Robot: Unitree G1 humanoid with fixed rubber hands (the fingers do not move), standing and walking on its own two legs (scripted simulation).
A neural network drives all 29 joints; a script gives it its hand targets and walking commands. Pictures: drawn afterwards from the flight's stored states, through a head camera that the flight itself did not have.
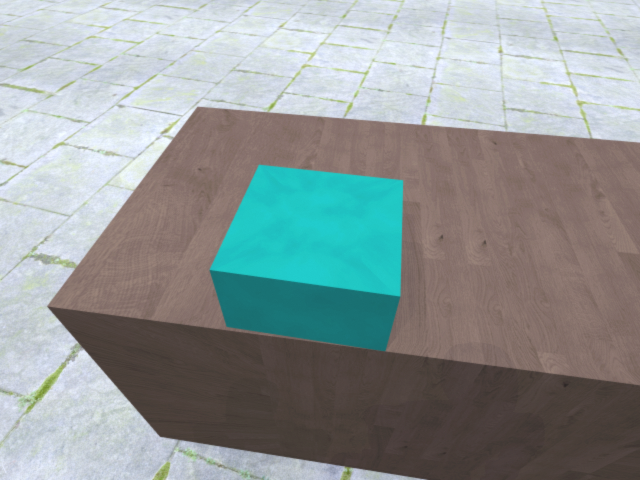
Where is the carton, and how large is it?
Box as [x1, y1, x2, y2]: [210, 165, 402, 350]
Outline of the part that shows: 259,165 210,268 211,276 226,325 237,328 385,350 399,299 400,291 402,180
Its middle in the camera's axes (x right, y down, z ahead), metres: +0.00 +0.02 +0.66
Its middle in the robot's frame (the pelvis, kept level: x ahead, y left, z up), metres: +0.50 +0.02 -0.02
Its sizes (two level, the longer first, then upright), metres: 0.262 0.253 0.148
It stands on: a pedestal, 0.68 m high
